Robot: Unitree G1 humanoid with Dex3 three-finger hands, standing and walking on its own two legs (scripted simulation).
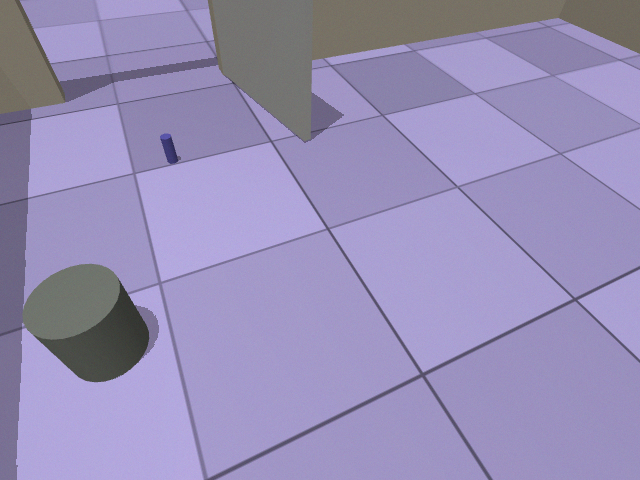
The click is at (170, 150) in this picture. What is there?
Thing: squat round
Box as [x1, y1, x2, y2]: [160, 133, 177, 163]
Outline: 165,133 162,134 160,138 168,162 173,163 177,160 170,135
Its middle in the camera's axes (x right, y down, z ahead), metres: -0.76 -0.43 +1.95
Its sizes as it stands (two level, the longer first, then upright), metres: 0.052 0.052 0.147
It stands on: the floor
